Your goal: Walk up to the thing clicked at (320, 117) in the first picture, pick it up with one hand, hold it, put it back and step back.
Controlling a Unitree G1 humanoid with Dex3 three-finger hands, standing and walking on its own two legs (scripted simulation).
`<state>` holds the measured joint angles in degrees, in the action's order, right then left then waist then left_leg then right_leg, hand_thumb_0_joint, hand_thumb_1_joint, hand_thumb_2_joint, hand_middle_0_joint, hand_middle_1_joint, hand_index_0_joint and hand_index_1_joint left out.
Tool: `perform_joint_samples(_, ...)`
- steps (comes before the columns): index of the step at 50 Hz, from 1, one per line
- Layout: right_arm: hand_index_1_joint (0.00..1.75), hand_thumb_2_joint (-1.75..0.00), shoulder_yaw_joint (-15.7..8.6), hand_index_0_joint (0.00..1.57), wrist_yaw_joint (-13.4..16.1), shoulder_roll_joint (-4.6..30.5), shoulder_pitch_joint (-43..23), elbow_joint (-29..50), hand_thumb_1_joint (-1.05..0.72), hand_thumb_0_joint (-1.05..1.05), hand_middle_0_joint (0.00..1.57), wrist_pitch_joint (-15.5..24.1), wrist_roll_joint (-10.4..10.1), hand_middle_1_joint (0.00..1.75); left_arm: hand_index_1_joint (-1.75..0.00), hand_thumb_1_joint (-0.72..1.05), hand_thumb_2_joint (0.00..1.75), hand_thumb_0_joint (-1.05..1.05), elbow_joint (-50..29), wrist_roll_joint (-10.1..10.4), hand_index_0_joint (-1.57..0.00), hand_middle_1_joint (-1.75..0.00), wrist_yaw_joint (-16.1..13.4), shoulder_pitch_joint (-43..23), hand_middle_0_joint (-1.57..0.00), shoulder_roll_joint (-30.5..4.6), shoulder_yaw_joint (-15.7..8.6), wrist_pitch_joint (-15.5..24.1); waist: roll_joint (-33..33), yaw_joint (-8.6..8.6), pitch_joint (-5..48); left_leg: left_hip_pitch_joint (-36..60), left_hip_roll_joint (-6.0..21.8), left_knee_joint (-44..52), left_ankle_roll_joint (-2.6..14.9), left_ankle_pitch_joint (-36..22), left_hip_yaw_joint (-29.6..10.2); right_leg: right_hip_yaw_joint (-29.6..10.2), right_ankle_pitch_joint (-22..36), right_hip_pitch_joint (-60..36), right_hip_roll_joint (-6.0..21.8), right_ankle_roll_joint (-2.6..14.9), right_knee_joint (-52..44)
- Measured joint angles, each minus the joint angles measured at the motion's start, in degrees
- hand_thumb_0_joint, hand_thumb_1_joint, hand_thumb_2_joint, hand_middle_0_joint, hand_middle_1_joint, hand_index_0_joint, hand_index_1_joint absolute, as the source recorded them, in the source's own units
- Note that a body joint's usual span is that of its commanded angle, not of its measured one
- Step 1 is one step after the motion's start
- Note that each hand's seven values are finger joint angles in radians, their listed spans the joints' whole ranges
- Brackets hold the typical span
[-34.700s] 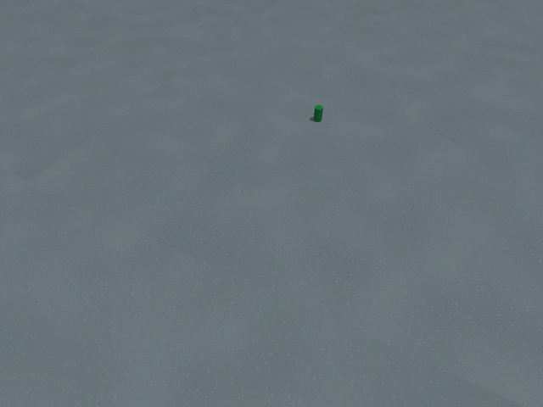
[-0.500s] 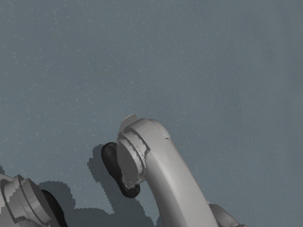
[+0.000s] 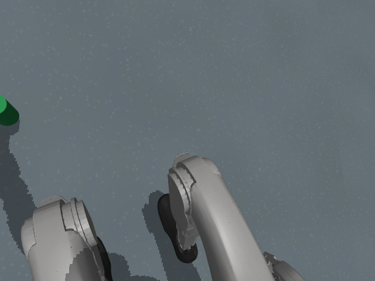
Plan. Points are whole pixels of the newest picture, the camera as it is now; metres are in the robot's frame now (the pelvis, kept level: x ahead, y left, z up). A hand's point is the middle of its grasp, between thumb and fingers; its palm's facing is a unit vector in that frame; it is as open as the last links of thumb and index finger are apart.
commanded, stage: withdraw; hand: left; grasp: from above
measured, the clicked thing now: (0, 110) +0.53 +0.28 -0.29
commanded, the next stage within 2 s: home in 0.52 s
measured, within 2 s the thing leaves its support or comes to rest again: neither
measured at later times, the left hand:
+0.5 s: hand out of the picture +0.52 +0.28 -0.14, palm faces -0.44 -0.06 -0.90, open 13.7 cm
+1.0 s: hand out of the picture +0.46 +0.29 -0.04, palm faces -0.34 -0.38 -0.86, open 10.3 cm
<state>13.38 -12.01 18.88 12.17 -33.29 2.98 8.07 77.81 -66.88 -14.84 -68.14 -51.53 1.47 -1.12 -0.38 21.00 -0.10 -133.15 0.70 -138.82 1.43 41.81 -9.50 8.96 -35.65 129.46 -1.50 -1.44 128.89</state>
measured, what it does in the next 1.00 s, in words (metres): rises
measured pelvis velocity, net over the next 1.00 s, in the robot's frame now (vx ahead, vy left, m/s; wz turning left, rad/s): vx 0.00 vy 0.00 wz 0.10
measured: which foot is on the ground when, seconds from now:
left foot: down 0.00-1.00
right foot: down 0.00-1.00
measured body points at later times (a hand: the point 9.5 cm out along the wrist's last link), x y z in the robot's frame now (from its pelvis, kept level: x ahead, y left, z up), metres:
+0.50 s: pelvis -0.02 -0.01 +0.00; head +0.24 +0.08 +0.36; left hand +0.54 +0.28 -0.09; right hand +0.00 -0.28 -0.07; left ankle +0.06 +0.12 -0.30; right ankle +0.12 -0.11 -0.30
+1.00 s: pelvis +0.00 +0.00 +0.06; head +0.22 +0.07 +0.45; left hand +0.47 +0.31 +0.01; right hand +0.07 -0.27 -0.04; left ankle +0.06 +0.12 -0.30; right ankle +0.12 -0.11 -0.30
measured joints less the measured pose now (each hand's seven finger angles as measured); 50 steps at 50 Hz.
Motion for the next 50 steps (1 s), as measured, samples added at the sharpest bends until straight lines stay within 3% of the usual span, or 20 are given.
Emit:
perform_joint_samples(4,0.30,-0.90,-1.9,0.20,1.8,-0.2,-0.7,0.9,-0.92,0.00,0.20,-3.0,-1.2,0.30,-0.99,-0.51,0.99,0.00,-1.9,2.6,-0.10,-0.98,7.0,-0.5,-0.11,3.0,2.5,-1.1,-1.4,-1.75,0.6,2.2,-0.3,3.0,0.19,-1.4,1.4,-1.2,0.5,-2.1,0.5,0.16,-2.0)
perform_joint_samples(7,0.30,-0.90,-2.3,0.20,3.8,0.1,-1.2,1.5,-0.91,0.00,0.20,-4.6,-1.9,0.30,-0.99,-0.51,1.00,0.00,-2.2,3.3,-0.11,-0.98,11.2,-1.1,-0.11,4.6,4.1,-0.1,-1.6,-2.43,0.3,3.7,-0.5,5.3,0.21,-2.7,2.1,-1.8,1.4,-3.5,0.7,0.32,-3.7)
perform_joint_samples(12,0.30,-0.90,-2.2,0.20,6.8,0.8,-1.3,1.9,-0.91,0.00,0.20,-6.1,-2.1,0.30,-0.98,-0.48,0.99,0.00,-1.9,2.6,-0.12,-0.97,14.2,-2.0,-0.13,5.5,4.5,3.7,-0.6,-1.96,-0.4,4.6,-0.7,7.4,-0.09,-4.6,2.2,-1.9,2.9,-4.3,0.9,0.64,-5.4)
perform_joint_samples(15,0.30,-0.90,-1.7,0.20,8.1,1.2,-0.9,1.7,-0.90,0.00,0.20,-6.8,-1.7,0.30,-0.97,-0.47,0.98,0.00,-0.3,0.9,-0.13,-0.96,12.7,-2.7,-0.14,5.1,4.2,5.9,0.3,-1.04,-0.6,4.0,-0.8,7.2,-0.31,-5.3,2.0,-1.7,3.6,-3.7,0.9,0.78,-5.3)
perform_joint_samples(23,0.30,-0.90,-0.8,0.20,9.2,1.1,0.4,-0.5,-0.90,0.00,0.20,-7.0,-1.2,0.30,-0.95,-0.45,0.96,0.00,6.5,-3.3,-0.15,-0.94,4.3,-4.1,-0.16,3.1,2.8,7.8,1.0,1.14,-1.4,0.2,-0.7,4.2,-0.06,-5.5,2.5,-2.2,4.0,0.3,0.9,0.50,-2.1)
perform_joint_samples(27,0.30,-0.90,-0.1,0.20,8.8,-0.3,1.1,-1.1,-0.90,0.00,0.20,-6.6,-1.2,0.30,-0.94,-0.45,0.95,0.00,7.1,-3.6,-0.16,-0.93,1.4,-4.4,-0.17,2.1,0.8,6.9,1.1,1.37,-1.8,-1.3,-0.5,2.7,0.10,-5.0,2.9,-2.6,3.6,2.1,0.7,0.22,-0.4)
perform_joint_samples(32,0.30,-0.90,0.1,0.20,8.1,-2.4,1.7,-0.9,-0.90,0.00,0.20,-6.3,-1.6,0.30,-0.91,-0.42,0.93,0.00,4.2,-2.8,-0.19,-0.91,0.9,-3.9,-0.19,1.3,-1.2,4.7,0.5,0.86,-1.1,-2.0,-0.4,1.9,0.02,-4.0,3.2,-2.9,2.6,3.2,0.7,0.26,0.6)
perform_joint_samples(38,0.30,-0.90,-0.9,0.20,7.7,-3.8,1.3,-0.4,-0.90,0.00,0.20,-6.9,-1.9,0.30,-0.84,-0.34,0.92,0.00,0.4,0.9,-0.22,-0.83,5.4,-2.9,-0.23,2.5,-0.2,2.1,-0.9,-1.09,0.5,-0.5,-0.5,3.2,-0.05,-2.8,3.3,-2.9,1.3,1.7,0.8,0.37,-0.6)
perform_joint_samples(42,0.30,-0.89,-3.0,0.20,7.4,-3.1,1.9,1.2,-0.89,0.00,0.21,-7.7,-2.6,0.30,-0.76,-0.21,0.93,0.00,-6.4,4.8,-0.23,-0.75,9.9,2.3,-0.25,5.3,-0.7,1.6,-2.2,-3.31,1.8,1.6,-0.8,5.1,-0.06,-2.3,3.1,-2.7,0.6,-0.7,1.0,0.41,-2.5)
perform_joint_samples(45,0.30,-0.89,-5.4,0.20,7.2,-2.1,2.9,2.6,-0.89,0.00,0.21,-8.9,-3.7,0.30,-0.69,-0.07,0.93,0.00,-15.8,9.3,-0.23,-0.68,12.9,9.7,-0.25,8.9,-2.0,1.3,-3.2,-5.61,3.4,3.7,-1.0,7.5,0.02,-2.3,3.3,-2.9,0.2,-3.1,1.3,0.39,-4.7)
perform_joint_samples(50,0.30,-0.90,-9.3,0.20,7.8,-0.9,2.8,2.1,-0.90,0.00,0.20,-10.8,-6.2,0.30,-0.55,0.24,0.93,0.00,-30.1,19.7,-0.23,-0.54,14.7,22.5,-0.24,15.4,-3.2,-0.6,-3.7,-9.86,7.3,9.4,-1.2,13.4,0.39,-2.7,4.8,-4.3,0.1,-8.4,1.6,0.15,-9.7)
